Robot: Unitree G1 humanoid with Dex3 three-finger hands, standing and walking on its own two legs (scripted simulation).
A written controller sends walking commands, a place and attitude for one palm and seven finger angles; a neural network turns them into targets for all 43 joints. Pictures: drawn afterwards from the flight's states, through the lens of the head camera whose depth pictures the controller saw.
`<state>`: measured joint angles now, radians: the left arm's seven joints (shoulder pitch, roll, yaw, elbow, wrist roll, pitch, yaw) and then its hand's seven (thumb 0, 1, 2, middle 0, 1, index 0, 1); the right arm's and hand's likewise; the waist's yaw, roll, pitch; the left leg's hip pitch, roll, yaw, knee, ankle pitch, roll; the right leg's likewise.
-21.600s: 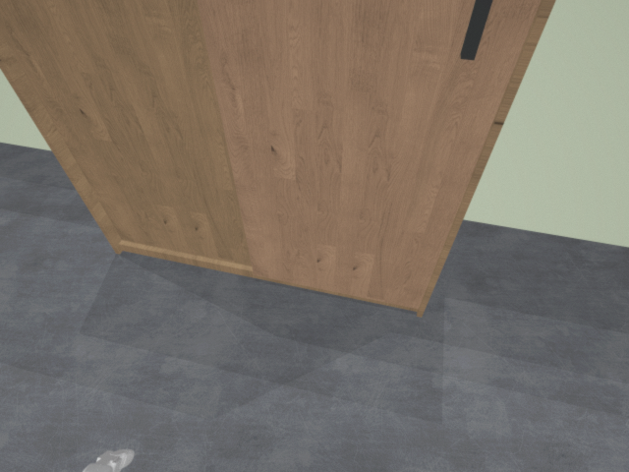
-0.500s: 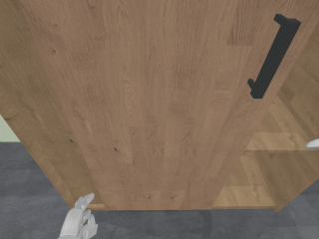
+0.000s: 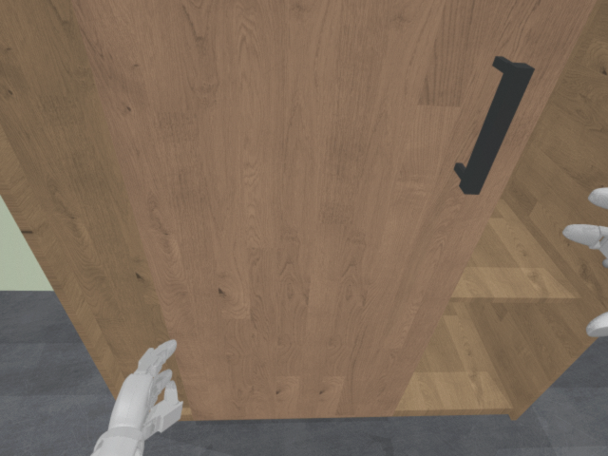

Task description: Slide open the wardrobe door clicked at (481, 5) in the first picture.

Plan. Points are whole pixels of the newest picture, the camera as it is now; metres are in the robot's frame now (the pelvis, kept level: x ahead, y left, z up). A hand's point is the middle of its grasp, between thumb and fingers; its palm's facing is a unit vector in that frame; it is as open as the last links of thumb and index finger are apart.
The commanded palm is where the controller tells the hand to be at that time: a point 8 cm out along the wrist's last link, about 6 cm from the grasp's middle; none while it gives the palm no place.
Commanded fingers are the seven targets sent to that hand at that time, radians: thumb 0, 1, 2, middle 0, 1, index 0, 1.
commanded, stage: draw the hand back to the body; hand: right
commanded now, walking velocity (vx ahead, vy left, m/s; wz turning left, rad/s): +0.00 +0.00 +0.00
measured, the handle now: (485, 128) +0.46 -0.26 +0.28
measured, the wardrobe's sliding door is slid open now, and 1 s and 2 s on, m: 0.42 0.42 0.42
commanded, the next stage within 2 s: step back with the hand held close in 1.14 s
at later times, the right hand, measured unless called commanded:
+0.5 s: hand (570, 290) +0.23 -0.28 +0.19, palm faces +0.52 +0.79 -0.30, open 11.4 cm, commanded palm +0.18 -0.31 +0.20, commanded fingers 0.00 -0.47 -0.69 0.22 0.56 0.22 0.56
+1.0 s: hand (551, 313) +0.22 -0.27 +0.17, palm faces +0.47 +0.81 -0.35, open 7.5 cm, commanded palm +0.18 -0.30 +0.18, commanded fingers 0.00 -0.90 -0.90 0.20 0.30 0.20 0.30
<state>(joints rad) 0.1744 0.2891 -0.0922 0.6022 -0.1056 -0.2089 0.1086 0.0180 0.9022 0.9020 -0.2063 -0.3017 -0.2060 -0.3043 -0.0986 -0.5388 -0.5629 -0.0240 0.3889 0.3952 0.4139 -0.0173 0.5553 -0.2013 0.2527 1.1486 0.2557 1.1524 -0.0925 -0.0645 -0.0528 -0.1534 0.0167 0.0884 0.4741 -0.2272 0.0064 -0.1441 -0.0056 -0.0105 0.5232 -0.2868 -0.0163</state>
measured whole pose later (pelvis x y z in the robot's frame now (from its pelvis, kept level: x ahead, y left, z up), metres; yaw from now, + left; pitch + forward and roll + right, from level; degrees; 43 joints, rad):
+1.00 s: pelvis +0.03 +0.00 +0.00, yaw +1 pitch -4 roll +0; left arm 0.19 0.22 -0.02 0.64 0.00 -0.14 0.08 0.02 0.90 0.90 -0.21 -0.30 -0.21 -0.30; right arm 0.42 -0.33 -0.34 -0.40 0.07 -0.05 -0.12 0.01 -0.85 -0.88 0.21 0.32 0.21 0.33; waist -0.09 -0.05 0.00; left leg -0.13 0.02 0.06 0.44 -0.25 0.00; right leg -0.09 0.00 -0.04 0.45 -0.29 -0.02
